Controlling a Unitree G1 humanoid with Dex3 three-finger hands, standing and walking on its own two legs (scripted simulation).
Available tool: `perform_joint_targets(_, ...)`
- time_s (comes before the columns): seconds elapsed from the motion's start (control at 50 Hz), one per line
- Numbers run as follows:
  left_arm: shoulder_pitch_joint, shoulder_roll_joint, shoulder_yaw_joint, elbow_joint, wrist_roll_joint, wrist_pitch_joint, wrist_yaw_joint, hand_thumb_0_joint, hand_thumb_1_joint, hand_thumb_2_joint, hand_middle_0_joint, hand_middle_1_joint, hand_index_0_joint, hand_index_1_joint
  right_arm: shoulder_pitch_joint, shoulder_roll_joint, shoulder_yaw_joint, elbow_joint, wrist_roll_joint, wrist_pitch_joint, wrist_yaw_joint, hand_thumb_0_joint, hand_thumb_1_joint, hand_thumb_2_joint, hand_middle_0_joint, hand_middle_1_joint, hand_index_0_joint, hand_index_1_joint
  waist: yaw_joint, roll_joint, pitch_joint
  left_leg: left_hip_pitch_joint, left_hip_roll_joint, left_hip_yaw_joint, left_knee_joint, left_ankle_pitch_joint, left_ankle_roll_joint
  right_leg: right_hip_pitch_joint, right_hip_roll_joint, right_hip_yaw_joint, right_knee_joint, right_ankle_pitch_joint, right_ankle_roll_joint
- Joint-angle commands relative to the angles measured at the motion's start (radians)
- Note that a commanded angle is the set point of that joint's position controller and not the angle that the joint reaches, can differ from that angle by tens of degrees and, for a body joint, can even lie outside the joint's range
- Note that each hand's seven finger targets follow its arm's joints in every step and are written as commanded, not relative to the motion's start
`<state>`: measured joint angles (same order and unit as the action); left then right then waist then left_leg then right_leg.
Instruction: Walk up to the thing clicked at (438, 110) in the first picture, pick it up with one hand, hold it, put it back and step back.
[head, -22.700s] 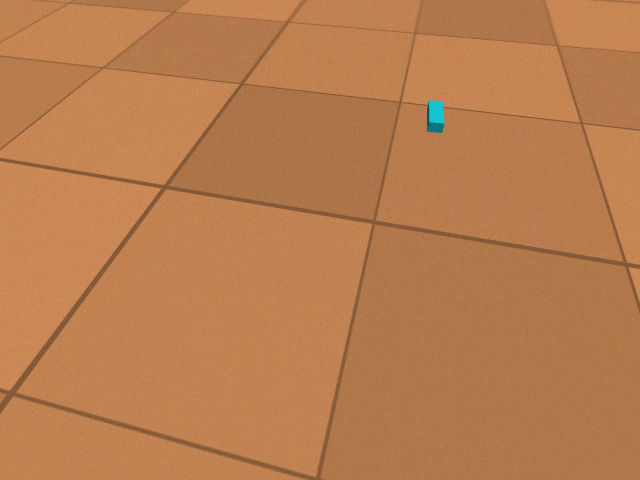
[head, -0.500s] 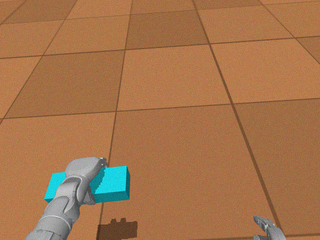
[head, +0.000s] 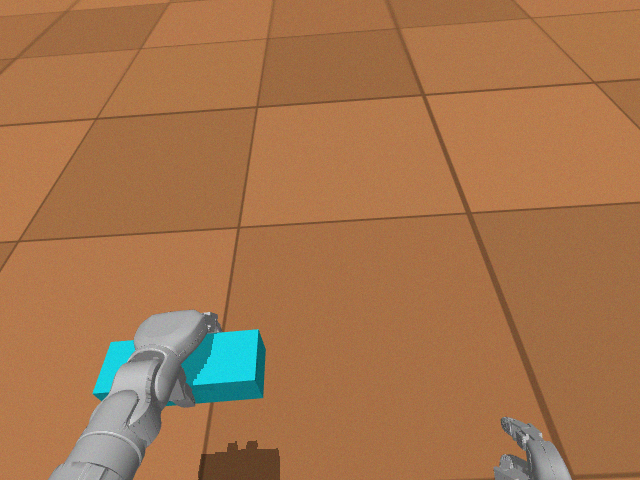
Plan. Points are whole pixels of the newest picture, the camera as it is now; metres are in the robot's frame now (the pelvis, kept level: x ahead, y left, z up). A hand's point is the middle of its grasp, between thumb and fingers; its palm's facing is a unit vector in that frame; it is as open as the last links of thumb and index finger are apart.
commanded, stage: hold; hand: left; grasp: from above
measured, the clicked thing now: (185, 369) +0.30 +0.23 -0.07
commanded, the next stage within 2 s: crouch in 0.56 s
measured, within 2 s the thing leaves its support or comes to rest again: neither
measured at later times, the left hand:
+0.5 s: hand (183, 358) +0.30 +0.22 -0.04, palm faces -0.44 -0.07 -0.90, open 10.5 cm
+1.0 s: hand (191, 378) +0.29 +0.23 -0.10, palm faces -0.47 -0.03 -0.88, open 10.5 cm
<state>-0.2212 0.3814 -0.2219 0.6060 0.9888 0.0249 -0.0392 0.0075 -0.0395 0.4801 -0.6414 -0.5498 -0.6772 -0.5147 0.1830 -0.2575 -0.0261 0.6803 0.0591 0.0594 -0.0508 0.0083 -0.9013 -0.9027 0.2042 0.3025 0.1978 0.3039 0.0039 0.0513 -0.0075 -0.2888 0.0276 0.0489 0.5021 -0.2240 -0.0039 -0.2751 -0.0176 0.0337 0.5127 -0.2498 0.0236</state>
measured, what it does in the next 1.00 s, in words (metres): stands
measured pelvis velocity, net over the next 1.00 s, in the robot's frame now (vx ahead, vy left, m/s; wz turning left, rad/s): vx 0.00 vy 0.00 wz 0.02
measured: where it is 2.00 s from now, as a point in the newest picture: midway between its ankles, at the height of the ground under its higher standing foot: outside the picture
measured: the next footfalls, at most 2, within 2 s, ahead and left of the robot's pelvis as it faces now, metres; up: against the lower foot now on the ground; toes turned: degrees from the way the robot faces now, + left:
none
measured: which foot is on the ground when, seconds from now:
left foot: down 0.00-1.00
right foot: down 0.00-1.00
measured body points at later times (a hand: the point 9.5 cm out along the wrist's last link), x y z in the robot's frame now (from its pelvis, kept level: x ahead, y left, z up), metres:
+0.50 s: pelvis +0.01 +0.00 +0.00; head +0.02 -0.02 +0.45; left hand +0.31 +0.22 +0.02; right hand +0.15 -0.26 -0.11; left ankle +0.02 +0.12 -0.74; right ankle +0.01 -0.14 -0.74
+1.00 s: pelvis +0.00 +0.00 -0.01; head +0.04 +0.00 +0.43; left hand +0.32 +0.22 -0.05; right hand +0.13 -0.26 -0.13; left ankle +0.03 +0.12 -0.74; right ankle +0.01 -0.14 -0.74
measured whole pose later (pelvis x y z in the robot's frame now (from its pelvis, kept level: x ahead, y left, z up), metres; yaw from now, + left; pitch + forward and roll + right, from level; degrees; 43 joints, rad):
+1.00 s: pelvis +0.00 +0.00 -0.01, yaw +1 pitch +7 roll +0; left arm -0.33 0.37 -0.20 0.88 1.08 -0.05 0.16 0.01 -0.06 0.49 -0.66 -0.53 -0.70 -0.50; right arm 0.18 -0.26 -0.04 0.70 0.03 0.07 -0.03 0.01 -0.89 -0.90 0.21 0.30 0.20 0.30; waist -0.03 0.01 -0.02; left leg -0.49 0.03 0.03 0.65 -0.28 -0.01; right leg -0.46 -0.02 0.02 0.65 -0.31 0.02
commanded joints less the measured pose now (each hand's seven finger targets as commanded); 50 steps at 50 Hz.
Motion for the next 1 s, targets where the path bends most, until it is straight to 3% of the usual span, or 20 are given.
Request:
perform_joint_targets(0.0, -0.359, 0.225, 0.121, -0.201, 0.005, -0.012, 0.041, 0.000, 0.721, 0.820, -1.029, -0.754, -1.057, -0.728, -0.094, -0.127, -0.040, -0.135, 0.005, -0.042, -0.013, 0.000, -0.901, -0.901, 0.200, 0.300, 0.200, 0.300, 0.004, -0.025, -0.231, 0.142, -0.037, -0.009, -0.070, 0.119, 0.014, 0.013, 0.044, -0.023, -0.096, 0.100, -0.031)
perform_joint_targets(0.04, -0.341, 0.200, 0.102, -0.187, 0.003, -0.011, 0.040, 0.000, 0.747, 0.824, -1.038, -0.763, -1.069, -0.732, -0.092, -0.126, -0.041, -0.135, 0.004, -0.042, -0.013, 0.000, -0.898, -0.899, 0.200, 0.300, 0.200, 0.300, -0.002, -0.042, -0.230, 0.145, -0.035, -0.012, -0.073, 0.126, 0.016, 0.011, 0.044, -0.024, -0.096, 0.110, -0.030)
perform_joint_targets(0.16, -0.352, 0.236, 0.132, -0.204, 0.007, -0.020, 0.050, 0.000, 0.736, 0.852, -1.060, -0.740, -1.075, -0.727, -0.097, -0.124, -0.041, -0.138, 0.003, -0.038, -0.013, 0.000, -0.900, -0.901, 0.200, 0.300, 0.200, 0.300, 0.009, -0.019, -0.243, 0.152, -0.037, -0.012, -0.072, 0.132, 0.014, 0.019, 0.041, -0.023, -0.100, 0.113, -0.029)
perform_joint_targets(0.2, -0.322, 0.222, 0.130, -0.210, 0.006, -0.021, 0.056, 0.000, 0.738, 0.842, -1.056, -0.751, -1.077, -0.731, -0.098, -0.122, -0.041, -0.136, 0.001, -0.038, -0.013, 0.000, -0.901, -0.901, 0.200, 0.300, 0.200, 0.300, 0.011, -0.034, -0.257, 0.155, -0.040, -0.009, -0.066, 0.151, 0.015, 0.032, 0.042, -0.023, -0.097, 0.130, -0.028)
perform_joint_targets(0.3, -0.391, 0.237, 0.128, -0.243, 0.013, -0.022, 0.065, 0.000, 0.755, 0.841, -1.063, -0.747, -1.085, -0.725, -0.082, -0.123, -0.047, -0.117, 0.002, -0.036, -0.015, 0.000, -0.900, -0.900, 0.200, 0.300, 0.200, 0.300, 0.006, -0.018, -0.302, 0.185, -0.039, -0.008, -0.053, 0.227, 0.015, 0.048, 0.042, -0.024, -0.084, 0.210, -0.026)
perform_joint_targets(0.36, -0.347, 0.193, 0.099, -0.219, 0.010, -0.011, 0.066, 0.000, 0.771, 0.836, -1.070, -0.745, -1.095, -0.721, -0.082, -0.122, -0.049, -0.116, 0.004, -0.036, -0.013, 0.000, -0.899, -0.900, 0.200, 0.300, 0.200, 0.300, 0.003, -0.024, -0.284, 0.186, -0.038, -0.006, -0.058, 0.225, 0.015, 0.042, 0.042, -0.026, -0.088, 0.210, -0.027)
perform_joint_targets(0.38, -0.320, 0.204, 0.112, -0.181, 0.008, -0.005, 0.065, 0.000, 0.774, 0.832, -1.069, -0.740, -1.096, -0.715, -0.082, -0.126, -0.051, -0.116, 0.004, -0.033, -0.013, 0.000, -0.898, -0.899, 0.200, 0.300, 0.200, 0.300, 0.005, -0.037, -0.270, 0.178, -0.037, -0.006, -0.060, 0.226, 0.015, 0.049, 0.043, -0.030, -0.091, 0.209, -0.027)
perform_joint_targets(0.42, -0.335, 0.196, 0.093, -0.210, 0.007, -0.006, 0.055, 0.000, 0.767, 0.829, -1.078, -0.733, -1.099, -0.714, -0.090, -0.122, -0.050, -0.122, 0.004, -0.033, -0.012, 0.000, -0.901, -0.901, 0.200, 0.300, 0.200, 0.300, 0.005, -0.044, -0.261, 0.170, -0.039, -0.007, -0.062, 0.221, 0.017, 0.051, 0.040, -0.029, -0.093, 0.211, -0.026)
perform_joint_targets(0.46, -0.319, 0.221, 0.116, -0.196, 0.010, -0.004, 0.048, 0.000, 0.768, 0.829, -1.073, -0.728, -1.095, -0.708, -0.091, -0.125, -0.049, -0.124, 0.006, -0.030, -0.012, 0.000, -0.898, -0.900, 0.200, 0.300, 0.200, 0.300, 0.015, -0.025, -0.258, 0.165, -0.040, -0.006, -0.065, 0.225, 0.016, 0.053, 0.039, -0.027, -0.095, 0.211, -0.028)
perform_joint_targets(0.52, -0.349, 0.193, 0.086, -0.181, 0.009, -0.009, 0.037, 0.000, 0.775, 0.812, -1.066, -0.738, -1.096, -0.710, -0.089, -0.124, -0.046, -0.127, 0.004, -0.028, -0.012, 0.000, -0.899, -0.900, 0.200, 0.300, 0.200, 0.300, -0.004, -0.058, -0.228, 0.158, -0.036, -0.011, -0.071, 0.193, 0.018, 0.037, 0.042, -0.029, -0.102, 0.180, -0.028)
perform_joint_targets(0.58, -0.329, 0.224, 0.122, -0.190, 0.006, -0.016, 0.038, 0.000, 0.751, 0.817, -1.059, -0.728, -1.081, -0.707, -0.097, -0.123, -0.046, -0.137, 0.004, -0.027, -0.012, 0.000, -0.899, -0.901, 0.200, 0.300, 0.200, 0.300, 0.017, -0.012, -0.236, 0.159, -0.040, -0.007, -0.079, 0.173, 0.015, 0.043, 0.038, -0.027, -0.107, 0.152, -0.033)
perform_joint_targets(0.6, -0.359, 0.215, 0.109, -0.219, 0.007, -0.020, 0.037, 0.000, 0.750, 0.826, -1.061, -0.731, -1.082, -0.711, -0.094, -0.124, -0.046, -0.141, 0.003, -0.027, -0.012, 0.000, -0.900, -0.901, 0.200, 0.300, 0.200, 0.300, 0.008, -0.015, -0.253, 0.170, -0.039, -0.008, -0.076, 0.184, 0.014, 0.040, 0.040, -0.026, -0.103, 0.164, -0.032)
perform_joint_targets(0.64, -0.358, 0.239, 0.134, -0.213, 0.018, -0.021, 0.045, 0.000, 0.789, 0.804, -1.026, -0.782, -1.092, -0.716, -0.089, -0.123, -0.046, -0.136, 0.004, -0.026, -0.014, 0.000, -0.894, -0.906, 0.201, 0.301, 0.201, 0.301, 0.009, -0.019, -0.258, 0.171, -0.042, -0.004, -0.071, 0.193, 0.017, 0.048, 0.038, -0.024, -0.106, 0.176, -0.029)
perform_joint_targets(0.66, -0.331, 0.216, 0.123, -0.180, 0.017, -0.020, 0.050, 0.000, 0.709, 0.761, -0.946, -0.723, -1.012, -0.664, -0.086, -0.123, -0.046, -0.133, 0.003, -0.026, -0.012, 0.000, -0.868, -0.888, 0.201, 0.301, 0.202, 0.301, 0.005, -0.044, -0.244, 0.166, -0.040, -0.007, -0.070, 0.200, 0.017, 0.049, 0.039, -0.026, -0.101, 0.184, -0.029)
perform_joint_targets(0.68, -0.333, 0.203, 0.115, -0.184, 0.016, -0.023, 0.054, 0.000, 0.681, 0.761, -1.012, -0.720, -1.040, -0.695, -0.083, -0.120, -0.047, -0.131, 0.003, -0.025, -0.013, 0.000, -0.894, -0.901, 0.200, 0.300, 0.201, 0.300, 0.002, -0.052, -0.243, 0.165, -0.041, -0.006, -0.067, 0.206, 0.019, 0.041, 0.039, -0.027, -0.101, 0.196, -0.027)
perform_joint_targets(0.78, -0.332, 0.193, 0.113, -0.094, 0.039, -0.048, 0.103, 0.000, 0.718, 0.850, -1.087, -0.686, -1.083, -0.693, -0.064, -0.125, -0.052, -0.115, -0.003, -0.018, -0.009, 0.000, -0.893, -0.901, 0.200, 0.300, 0.200, 0.300, -0.014, -0.071, -0.215, 0.128, -0.043, -0.008, -0.049, 0.167, 0.017, -0.006, 0.037, -0.025, -0.089, 0.153, -0.029)
perform_joint_targets(0.82, -0.328, 0.164, 0.099, -0.023, 0.055, -0.061, 0.140, 0.000, 0.716, 0.843, -1.073, -0.693, -1.075, -0.694, -0.042, -0.126, -0.056, -0.099, -0.010, -0.015, -0.004, 0.000, -0.891, -0.900, 0.200, 0.300, 0.200, 0.300, -0.028, -0.084, -0.200, 0.100, -0.042, -0.012, -0.026, 0.158, 0.015, -0.039, 0.035, -0.028, -0.063, 0.147, -0.030)
perform_joint_targets(0.88, -0.406, 0.173, 0.103, 0.066, 0.080, -0.076, 0.210, 0.000, 0.722, 0.831, -1.069, -0.694, -1.075, -0.691, -0.020, -0.131, -0.060, -0.076, -0.025, -0.011, 0.005, 0.000, -0.891, -0.899, 0.200, 0.300, 0.200, 0.300, -0.046, -0.079, -0.212, 0.022, -0.041, -0.015, 0.052, 0.130, 0.011, -0.122, 0.033, -0.036, -0.002, 0.123, -0.029)
perform_joint_targets(0.98, -0.517, 0.144, 0.096, 0.197, 0.135, -0.094, 0.320, 0.000, 0.772, 0.870, -1.120, -0.686, -1.115, -0.693, 0.051, -0.143, -0.082, -0.045, -0.047, -0.021, 0.027, 0.000, -0.892, -0.899, 0.200, 0.300, 0.200, 0.300, -0.078, -0.028, -0.333, -0.134, -0.032, -0.023, 0.268, 0.092, -0.003, -0.338, 0.038, -0.040, 0.204, 0.088, -0.038)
